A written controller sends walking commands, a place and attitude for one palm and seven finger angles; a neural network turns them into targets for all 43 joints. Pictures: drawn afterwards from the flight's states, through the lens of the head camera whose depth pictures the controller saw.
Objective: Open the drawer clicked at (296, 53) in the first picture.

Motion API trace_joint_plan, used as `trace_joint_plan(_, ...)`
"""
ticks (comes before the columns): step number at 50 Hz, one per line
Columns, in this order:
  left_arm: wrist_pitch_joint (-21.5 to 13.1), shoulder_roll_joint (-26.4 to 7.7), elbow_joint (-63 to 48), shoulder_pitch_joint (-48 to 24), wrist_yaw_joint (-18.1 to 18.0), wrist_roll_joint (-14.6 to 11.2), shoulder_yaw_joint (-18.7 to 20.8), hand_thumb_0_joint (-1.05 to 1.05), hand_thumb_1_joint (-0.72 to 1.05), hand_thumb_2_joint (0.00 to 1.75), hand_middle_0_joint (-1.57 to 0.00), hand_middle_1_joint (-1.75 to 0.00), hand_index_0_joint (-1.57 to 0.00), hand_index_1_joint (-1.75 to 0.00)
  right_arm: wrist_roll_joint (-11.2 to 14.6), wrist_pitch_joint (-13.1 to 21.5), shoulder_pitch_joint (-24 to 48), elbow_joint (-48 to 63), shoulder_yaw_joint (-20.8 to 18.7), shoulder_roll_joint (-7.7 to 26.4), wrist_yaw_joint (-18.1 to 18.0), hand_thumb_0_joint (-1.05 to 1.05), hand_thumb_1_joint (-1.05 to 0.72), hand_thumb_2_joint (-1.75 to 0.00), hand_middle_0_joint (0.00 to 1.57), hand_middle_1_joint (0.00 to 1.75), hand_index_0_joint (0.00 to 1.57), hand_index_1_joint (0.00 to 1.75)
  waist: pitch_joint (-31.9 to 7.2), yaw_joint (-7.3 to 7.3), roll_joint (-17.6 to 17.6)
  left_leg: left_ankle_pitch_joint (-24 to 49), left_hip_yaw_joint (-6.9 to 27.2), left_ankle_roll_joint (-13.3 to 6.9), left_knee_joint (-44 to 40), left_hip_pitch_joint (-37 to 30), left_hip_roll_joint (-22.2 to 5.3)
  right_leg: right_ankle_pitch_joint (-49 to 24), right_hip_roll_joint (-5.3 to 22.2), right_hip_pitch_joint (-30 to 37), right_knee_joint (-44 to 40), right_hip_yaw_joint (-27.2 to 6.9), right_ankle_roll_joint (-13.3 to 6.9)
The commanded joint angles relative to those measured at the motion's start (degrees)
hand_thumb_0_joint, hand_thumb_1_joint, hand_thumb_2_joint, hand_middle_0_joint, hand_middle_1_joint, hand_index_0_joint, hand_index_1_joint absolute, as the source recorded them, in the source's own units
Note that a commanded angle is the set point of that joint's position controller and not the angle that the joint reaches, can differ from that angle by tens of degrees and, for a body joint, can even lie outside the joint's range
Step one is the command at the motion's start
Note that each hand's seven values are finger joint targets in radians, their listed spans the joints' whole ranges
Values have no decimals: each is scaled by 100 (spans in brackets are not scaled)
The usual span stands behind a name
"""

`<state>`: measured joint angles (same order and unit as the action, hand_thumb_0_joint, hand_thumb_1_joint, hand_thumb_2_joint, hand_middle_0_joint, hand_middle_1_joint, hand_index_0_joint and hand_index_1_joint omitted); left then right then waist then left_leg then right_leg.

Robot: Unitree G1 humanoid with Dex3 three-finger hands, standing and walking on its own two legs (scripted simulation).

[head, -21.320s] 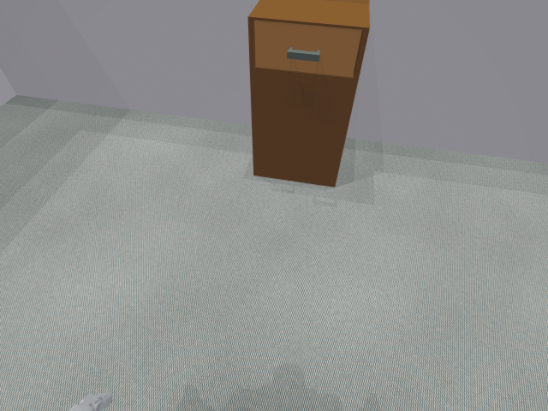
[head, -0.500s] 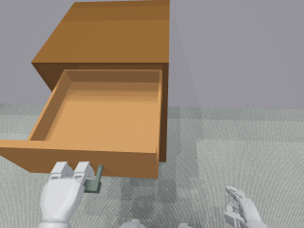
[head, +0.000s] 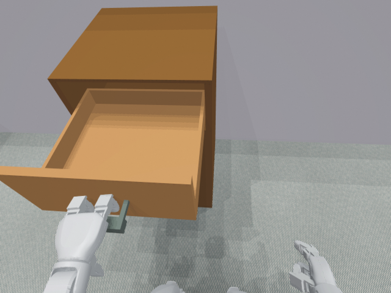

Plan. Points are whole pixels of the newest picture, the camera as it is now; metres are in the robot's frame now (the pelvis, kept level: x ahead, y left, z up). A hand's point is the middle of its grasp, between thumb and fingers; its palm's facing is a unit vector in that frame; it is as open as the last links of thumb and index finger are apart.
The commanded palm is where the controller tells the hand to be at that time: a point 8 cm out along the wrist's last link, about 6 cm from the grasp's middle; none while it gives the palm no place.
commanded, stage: lift the hand off the handle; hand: left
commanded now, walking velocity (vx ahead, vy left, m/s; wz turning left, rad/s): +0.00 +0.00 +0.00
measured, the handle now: (98, 213) +0.28 +0.23 +0.00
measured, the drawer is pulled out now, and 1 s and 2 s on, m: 0.30 0.29 0.29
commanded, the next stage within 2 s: draw the hand back to the body in 1.60 s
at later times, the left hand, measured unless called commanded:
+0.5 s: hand (95, 235) +0.24 +0.23 -0.02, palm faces -0.05 -0.08 -1.00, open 13.5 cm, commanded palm +0.22 +0.25 +0.05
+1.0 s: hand (67, 218) +0.24 +0.26 +0.06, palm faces +0.05 -0.14 -0.99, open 13.4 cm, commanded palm +0.22 +0.25 +0.12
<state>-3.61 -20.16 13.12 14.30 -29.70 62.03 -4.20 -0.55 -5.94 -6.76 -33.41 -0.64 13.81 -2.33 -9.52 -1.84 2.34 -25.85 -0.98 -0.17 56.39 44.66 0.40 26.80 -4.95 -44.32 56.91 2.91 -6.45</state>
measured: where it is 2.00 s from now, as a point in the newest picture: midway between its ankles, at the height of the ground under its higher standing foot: outside the picture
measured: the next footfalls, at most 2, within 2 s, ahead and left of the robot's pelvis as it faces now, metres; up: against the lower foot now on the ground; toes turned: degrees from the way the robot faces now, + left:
none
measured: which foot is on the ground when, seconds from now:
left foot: down 0.00-1.00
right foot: down 0.00-1.00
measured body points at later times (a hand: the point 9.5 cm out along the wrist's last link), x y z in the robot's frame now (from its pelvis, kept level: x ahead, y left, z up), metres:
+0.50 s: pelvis +0.00 +0.02 +0.01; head +0.04 -0.01 +0.45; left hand +0.23 +0.24 +0.03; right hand +0.17 -0.21 -0.12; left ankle +0.02 +0.12 -0.67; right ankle +0.01 -0.05 -0.67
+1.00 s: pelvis +0.02 +0.04 +0.03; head +0.03 +0.01 +0.48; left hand +0.23 +0.26 +0.11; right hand +0.23 -0.18 -0.06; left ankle +0.02 +0.12 -0.67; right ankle +0.01 -0.05 -0.67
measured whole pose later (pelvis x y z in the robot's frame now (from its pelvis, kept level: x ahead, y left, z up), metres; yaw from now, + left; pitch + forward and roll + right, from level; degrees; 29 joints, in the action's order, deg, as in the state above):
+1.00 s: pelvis +0.02 +0.04 +0.03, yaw -1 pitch +8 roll +0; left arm 1.9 -20.4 -3.8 20.8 -21.2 56.7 -6.7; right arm 0.3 -6.2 -7.2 -31.7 -0.7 13.6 0.0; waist -7.9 -3.7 4.9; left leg -23.3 -2.6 -3.4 45.1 29.7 2.1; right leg 23.4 -3.6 -28.9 44.5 0.1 -2.8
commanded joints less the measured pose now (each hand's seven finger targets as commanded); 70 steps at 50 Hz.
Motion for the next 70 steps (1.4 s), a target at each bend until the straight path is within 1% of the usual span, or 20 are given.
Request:
trace_joint_plan(1, 112, -824, -695, -149, -116, -198, 681, 0, -50, 30, -30, -120, -30, -120, -16, 273, 471, 866, -236, 477, 37, 0, -90, -90, 20, 30, 20, 30, -811, 15, -415, 451, 84, -212, -296, -52, 315, -1182, 471, 1154, -1496, -1535, 420)
trace_joint_plan(6, 60, -967, -564, -761, -166, -132, 757, 0, -50, 30, -30, -120, -30, -120, -26, 303, 437, 802, -273, 521, 14, 0, -90, -90, 20, 30, 20, 30, -794, 86, -546, 275, 69, -234, -210, 80, 307, -593, 457, 922, -1518, -1516, 414)
trace_joint_plan(16, 188, -1019, -637, -1352, -256, -101, 684, 0, -50, 30, -30, -120, -30, -120, 2, 284, 326, 706, -313, 554, -23, 0, -90, -90, 20, 30, 20, 30, -1199, 99, -414, 440, 49, -272, -314, -265, 281, -793, 378, 942, -1387, -1186, 405)
trace_joint_plan(17, 215, -1117, -781, -1339, -268, -104, 764, 0, -50, 30, -30, -120, -30, -120, 2, 270, 338, 718, -297, 543, -25, 0, -90, -90, 20, 30, 20, 30, -1380, 19, -328, 512, 41, -265, -379, -385, 284, -851, 382, 1040, -1388, -1144, 417)
trace_joint_plan(22, 275, -1283, -1221, -1437, -196, -237, 845, 0, -50, 30, -30, -120, -30, -120, 32, 234, 427, 782, -236, 527, -91, 0, -90, -90, 20, 30, 20, 30, -1269, 36, -337, 614, 75, -285, -685, -792, 272, -891, 344, 1219, -1593, -1063, 424)
trace_joint_plan(31, 32, -1196, -1936, -867, -212, -319, 924, 0, -50, 30, -30, -120, -30, -120, -6, 319, 472, 881, -239, 502, -19, 0, -90, -90, 20, 30, 20, 30, -1106, -43, 199, 1215, 115, -270, -1070, -1680, 212, -1508, 231, 1244, -1616, -747, 309)
trace_joint_plan(38, 224, -1139, -2334, -399, -109, -315, 895, 0, -50, 30, -30, -120, -30, -120, 2, 271, 559, 973, -260, 536, 133, 0, -90, -90, 20, 30, 20, 30, -1014, -96, 108, 1560, 140, -229, -1280, -1958, 154, -1841, 212, 1407, -1651, -613, 300)
trace_joint_plan(42, 364, -916, -2812, -274, 140, -427, 581, 0, -50, 30, -30, -120, -30, -120, 19, 269, 636, 1060, -244, 534, 198, 0, -90, -90, 20, 30, 20, 30, -1167, -84, 130, 1921, 156, -223, -1407, -2351, 86, -2105, 237, 1538, -1738, -564, 323)
trace_joint_plan(47, 493, -763, -3074, -191, 589, -547, 256, 0, -50, 30, -30, -120, -30, -120, 55, 250, 699, 1123, -182, 530, 247, 0, -90, -90, 20, 30, 20, 30, -732, -65, -173, 1922, 230, -226, -1686, -2530, -4, -1870, 269, 1565, -1971, -458, 363)
trace_joint_plan(50, 523, -823, -3293, -36, 813, -511, 235, 0, -50, 30, -30, -120, -30, -120, 54, 237, 709, 1187, -129, 499, 293, 0, -90, -90, 20, 30, 20, 30, -671, -166, -63, 2072, 264, -194, -1822, -2736, -55, -1782, 276, 1625, -2052, -459, 341)
trace_joint_plan(53, 501, -609, -3606, -75, 989, -514, -34, 0, -50, 30, -30, -120, -30, -120, 64, 218, 712, 1209, -141, 442, 338, 0, -90, -90, 20, 30, 20, 30, -505, -149, 73, 2180, 301, -156, -1945, -2935, -108, -1617, 270, 1611, -2114, -397, 315)
trace_joint_plan(57, 518, -934, -3807, -188, 1101, -394, 246, 0, -50, 30, -30, -120, -30, -120, 11, 181, 706, 1257, -73, 438, 371, 0, -90, -90, 20, 30, 20, 30, -508, -273, 13, 2034, 262, -117, -2021, -2964, -131, -1460, 238, 1663, -2205, -467, 283)
trace_joint_plan(59, 526, -1025, -3888, 65, 1130, -521, 444, 0, -50, 30, -30, -120, -30, -120, 70, 186, 801, 1283, -72, 415, 369, 0, -90, -90, 20, 30, 20, 30, -529, -308, 61, 2137, 282, -113, -2112, -3022, -116, -1688, 251, 1949, -2257, -514, 265)
trace_joint_plan(62, 571, -958, -4146, 74, 1239, -538, 355, 0, -50, 30, -30, -120, -30, -120, 52, 166, 752, 1306, -51, 405, 397, 0, -90, -90, 20, 30, 20, 30, -669, -358, 94, 2440, 240, -92, -2094, -3135, -138, -1922, 253, 2043, -2279, -519, 272)
trace_joint_plan(64, 611, -944, -4207, 390, 1308, -720, 417, 0, -50, 30, -30, -120, -30, -120, 124, 187, 890, 1330, -33, 390, 414, 0, -90, -90, 20, 30, 20, 30, -532, -327, 79, 2593, 289, -94, -2177, -3173, -133, -2180, 287, 2228, -2357, -576, 283)
trace_joint_plan(65, 657, -898, -4152, 339, 1384, -699, 307, 0, -50, 30, -30, -120, -30, -120, 97, 166, 803, 1302, 5, 396, 432, 0, -90, -90, 20, 30, 20, 30, -529, -339, -91, 2506, 264, -119, -2166, -3135, -125, -2120, 286, 2208, -2386, -515, 313)
trace_joint_plan(66, 670, -876, -4203, 188, 1432, -761, 285, 0, -50, 30, -30, -120, -30, -120, 139, 152, 871, 1268, -26, 393, 423, 0, -90, -90, 20, 30, 20, 30, -346, -248, -85, 2433, 273, -124, -2245, -3148, -134, -2121, 300, 2212, -2450, -561, 311)
trace_joint_plan(67, 712, -962, -4155, 260, 1486, -736, 347, 0, -50, 30, -30, -120, -30, -120, 102, 137, 828, 1288, -11, 421, 425, 0, -90, -90, 20, 30, 20, 30, -401, -356, -172, 2459, 259, -134, -2261, -3120, -134, -2135, 291, 2281, -2486, -524, 323)
trace_joint_plan(68, 729, -950, -4255, 315, 1528, -767, 329, 0, -50, 30, -30, -120, -30, -120, 135, 144, 874, 1301, -11, 403, 439, 0, -90, -90, 20, 30, 20, 30, -268, -288, -171, 2430, 240, -140, -2300, -3148, -124, -2192, 320, 2317, -2540, -588, 327)
trace_joint_plan(70, 819, -1053, -4241, 367, 1658, -770, 372, 0, -50, 30, -30, -120, -30, -120, 133, 120, 882, 1318, 50, 423, 459, 0, -90, -90, 20, 30, 20, 30, -374, -382, -200, 2417, 243, -146, -2366, -3153, -121, -2183, 322, 2464, -2587, -570, 335)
